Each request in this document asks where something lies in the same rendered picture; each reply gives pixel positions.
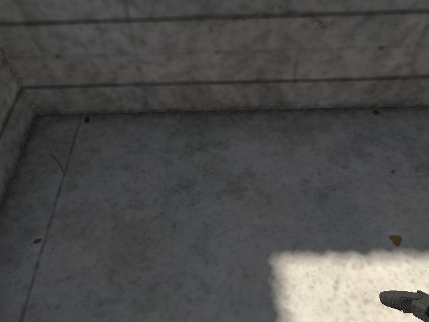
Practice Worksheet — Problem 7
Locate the robot right hand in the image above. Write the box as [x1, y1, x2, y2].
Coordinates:
[379, 290, 429, 322]

